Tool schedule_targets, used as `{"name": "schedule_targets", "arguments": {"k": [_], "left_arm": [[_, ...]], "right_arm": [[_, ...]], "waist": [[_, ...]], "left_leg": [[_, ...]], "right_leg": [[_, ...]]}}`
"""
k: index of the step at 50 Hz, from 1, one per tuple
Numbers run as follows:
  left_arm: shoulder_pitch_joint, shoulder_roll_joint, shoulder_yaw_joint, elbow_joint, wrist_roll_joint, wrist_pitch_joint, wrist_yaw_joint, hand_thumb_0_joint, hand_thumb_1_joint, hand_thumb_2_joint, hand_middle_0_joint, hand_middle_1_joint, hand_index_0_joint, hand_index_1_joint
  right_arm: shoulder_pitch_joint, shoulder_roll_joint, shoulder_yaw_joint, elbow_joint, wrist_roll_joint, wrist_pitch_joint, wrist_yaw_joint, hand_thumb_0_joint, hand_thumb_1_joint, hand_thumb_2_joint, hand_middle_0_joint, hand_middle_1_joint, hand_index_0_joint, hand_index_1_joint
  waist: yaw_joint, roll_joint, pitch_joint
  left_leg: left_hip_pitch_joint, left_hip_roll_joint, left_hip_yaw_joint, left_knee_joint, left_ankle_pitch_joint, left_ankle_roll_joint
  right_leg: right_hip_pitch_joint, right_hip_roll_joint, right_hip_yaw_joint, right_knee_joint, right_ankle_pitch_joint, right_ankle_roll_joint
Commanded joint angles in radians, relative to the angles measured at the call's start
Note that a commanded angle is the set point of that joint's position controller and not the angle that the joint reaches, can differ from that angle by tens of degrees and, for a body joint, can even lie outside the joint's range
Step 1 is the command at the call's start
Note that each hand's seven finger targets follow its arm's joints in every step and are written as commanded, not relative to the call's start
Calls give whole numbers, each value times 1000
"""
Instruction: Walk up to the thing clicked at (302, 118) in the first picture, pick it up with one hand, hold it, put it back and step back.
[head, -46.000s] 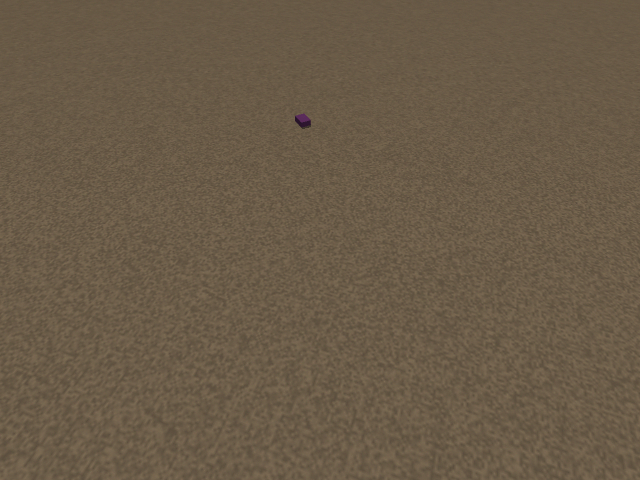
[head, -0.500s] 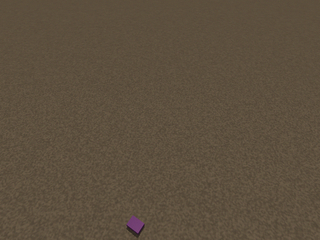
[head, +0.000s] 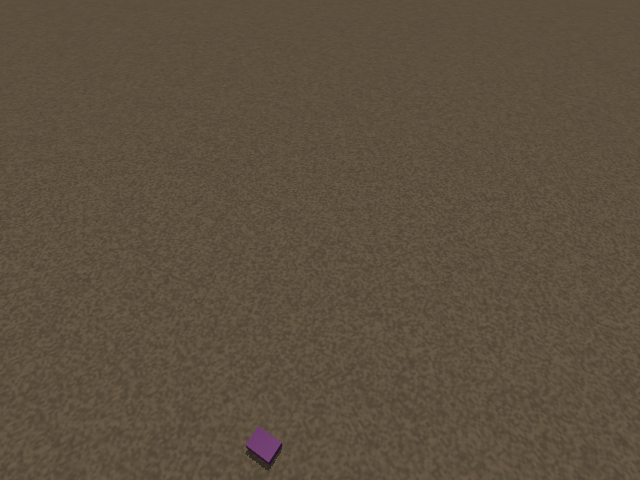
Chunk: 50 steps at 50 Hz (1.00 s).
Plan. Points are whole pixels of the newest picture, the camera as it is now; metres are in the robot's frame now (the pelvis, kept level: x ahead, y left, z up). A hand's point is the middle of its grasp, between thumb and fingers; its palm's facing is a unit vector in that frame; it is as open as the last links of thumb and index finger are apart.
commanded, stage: stand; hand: left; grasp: from above
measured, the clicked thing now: (264, 445) +0.38 +0.16 -0.77
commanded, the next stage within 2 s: rise first in 1.56 s
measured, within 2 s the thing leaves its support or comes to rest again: neither
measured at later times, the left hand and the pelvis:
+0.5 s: hand out of the picture +0.09 +0.24 -0.15, palm faces +0.03 -0.94 -0.34, open 7.3 cm; pelvis +0.01 +0.00 +0.00, yaw +0 degrees
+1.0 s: hand out of the picture +0.08 +0.24 -0.15, palm faces +0.00 -0.94 -0.34, open 7.3 cm; pelvis +0.00 -0.01 +0.00, yaw -1 degrees
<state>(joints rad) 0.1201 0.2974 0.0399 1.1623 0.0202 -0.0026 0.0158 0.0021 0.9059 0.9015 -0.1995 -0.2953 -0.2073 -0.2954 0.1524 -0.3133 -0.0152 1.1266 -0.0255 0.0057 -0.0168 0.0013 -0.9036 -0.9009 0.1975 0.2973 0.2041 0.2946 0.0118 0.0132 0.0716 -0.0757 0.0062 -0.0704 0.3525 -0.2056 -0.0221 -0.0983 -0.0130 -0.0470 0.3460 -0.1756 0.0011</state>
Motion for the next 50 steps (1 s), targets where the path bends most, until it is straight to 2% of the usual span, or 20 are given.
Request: {"name": "schedule_targets", "arguments": {"k": [1, 3, 4, 6, 7, 8, 11, 18, 22, 26, 35, 36, 38, 41, 43, 46, 50], "left_arm": [[-46, 210, 37, -53, -4, -14, 9, 0, 899, 900, -200, -300, -200, -300], [-44, 212, 36, -52, -2, -14, 8, 0, 899, 900, -200, -300, -200, -300], [-44, 209, 36, -57, -2, -17, 8, 0, 899, 900, -200, -300, -200, -300], [-48, 209, 37, -55, -4, -18, 8, 0, 899, 900, -200, -300, -200, -300], [-51, 211, 37, -58, -3, -19, 9, 0, 899, 900, -200, -300, -200, -300], [-61, 216, 38, -57, -6, -18, 8, 0, 899, 900, -200, -300, -200, -300], [-59, 212, 36, -64, -7, -19, 7, 0, 899, 900, -200, -300, -200, -300], [-69, 218, 33, -65, -8, -18, 6, 0, 899, 900, -200, -300, -200, -300], [-65, 221, 31, -67, -8, -22, 6, 0, 899, 900, -200, -300, -200, -300], [-73, 227, 31, -71, -9, -23, 5, 0, 899, 900, -200, -300, -200, -300], [-71, 236, 27, -75, -7, -26, 1, 0, 899, 900, -200, -300, -200, -300], [-71, 237, 28, -79, -7, -26, 1, 0, 899, 900, -200, -300, -200, -300], [-61, 232, 26, -75, -7, -25, 1, 0, 899, 900, -200, -300, -200, -300], [-64, 235, 25, -79, -9, -28, 0, 0, 899, 900, -200, -300, -200, -300], [-64, 237, 24, -79, -7, -26, 0, 0, 899, 900, -200, -300, -200, -300], [-63, 239, 22, -80, -8, -27, -2, 0, 899, 900, -200, -300, -200, -300], [-54, 240, 18, -80, -7, -27, -4, 0, 899, 900, -200, -300, -200, -300]], "right_arm": [[-30, -184, -28, -60, 3, -24, -15, 0, -900, -900, 200, 300, 200, 300], [-28, -184, -28, -58, 6, -24, -14, 0, -900, -900, 200, 300, 200, 300], [-34, -197, -30, -62, 5, -26, -14, 0, -900, -900, 200, 300, 200, 300], [-37, -191, -27, -61, 5, -27, -14, 0, -900, -900, 200, 300, 200, 300], [-44, -195, -30, -65, 5, -28, -14, 0, -900, -900, 200, 300, 200, 300], [-32, -189, -26, -59, 5, -27, -16, 0, -900, -900, 200, 300, 200, 300], [-37, -206, -31, -62, 5, -31, -17, 0, -900, -900, 200, 300, 200, 300], [-51, -206, -28, -60, 6, -31, -14, 0, -900, -900, 200, 300, 200, 300], [-54, -207, -28, -60, 8, -32, -12, 0, -900, -900, 200, 300, 200, 300], [-54, -209, -26, -59, 8, -32, -12, 0, -900, -900, 200, 300, 200, 300], [-60, -210, -26, -61, 8, -29, -5, 0, -900, -900, 200, 300, 200, 300], [-64, -214, -26, -63, 7, -31, -6, 0, -900, -900, 200, 300, 200, 300], [-67, -216, -26, -62, 9, -31, -6, 0, -900, -900, 200, 300, 200, 300], [-65, -218, -27, -67, 8, -34, -4, 0, -900, -900, 200, 300, 200, 300], [-58, -218, -27, -63, 8, -31, -5, 0, -900, -900, 200, 300, 200, 300], [-62, -220, -26, -61, 9, -31, -3, 0, -900, -900, 200, 300, 200, 300], [-47, -223, -27, -53, 10, -29, -1, 0, -900, -900, 200, 300, 200, 300]], "waist": [[0, -9, -23], [0, -10, -26], [0, 7, -51], [0, -3, -48], [-2, -2, -73], [-5, -11, -59], [-3, -1, -88], [-4, -9, -71], [-3, -6, -94], [-7, -4, -90], [-9, -8, -56], [-7, 1, -73], [-1, 6, -63], [-7, 2, -93], [-7, -5, -70], [-7, -4, -69], [-6, -15, -40]], "left_leg": [[-78, 87, -61, -65, 86, 43], [-70, 87, -63, -72, 91, 39], [-54, 92, -60, -65, 124, 42], [-54, 92, -60, -64, 134, 43], [-35, 96, -57, -57, 173, 43], [-52, 96, -58, -64, 157, 40], [-30, 101, -52, -60, 223, 38], [-36, 99, -51, -71, 201, 34], [-16, 107, -51, -71, 236, 37], [-19, 106, -46, -71, 223, 34], [-47, 102, -48, -89, 117, 37], [-32, 105, -46, -84, 147, 38], [-38, 105, -52, -92, 134, 37], [-24, 109, -46, -79, 176, 38], [-38, 104, -49, -91, 138, 34], [-28, 106, -48, -86, 139, 36], [-50, 102, -49, -92, 83, 35]], "right_leg": [[26, -106, 106, -75, 32, -10], [21, -104, 104, -76, 23, -11], [39, -109, 106, -72, 72, -13], [37, -107, 103, -68, 83, -10], [48, -114, 102, -60, 132, -13], [49, -111, 103, -59, 113, -12], [70, -115, 98, -47, 180, -18], [55, -110, 96, -54, 158, -15], [67, -114, 93, -49, 195, -15], [67, -117, 102, -51, 198, -16], [34, -111, 110, -76, 86, -18], [41, -114, 108, -66, 123, -21], [33, -111, 105, -66, 104, -20], [51, -116, 107, -57, 156, -22], [37, -111, 106, -67, 98, -20], [25, -111, 110, -70, 102, -22], [3, -107, 120, -90, 21, -21]]}}
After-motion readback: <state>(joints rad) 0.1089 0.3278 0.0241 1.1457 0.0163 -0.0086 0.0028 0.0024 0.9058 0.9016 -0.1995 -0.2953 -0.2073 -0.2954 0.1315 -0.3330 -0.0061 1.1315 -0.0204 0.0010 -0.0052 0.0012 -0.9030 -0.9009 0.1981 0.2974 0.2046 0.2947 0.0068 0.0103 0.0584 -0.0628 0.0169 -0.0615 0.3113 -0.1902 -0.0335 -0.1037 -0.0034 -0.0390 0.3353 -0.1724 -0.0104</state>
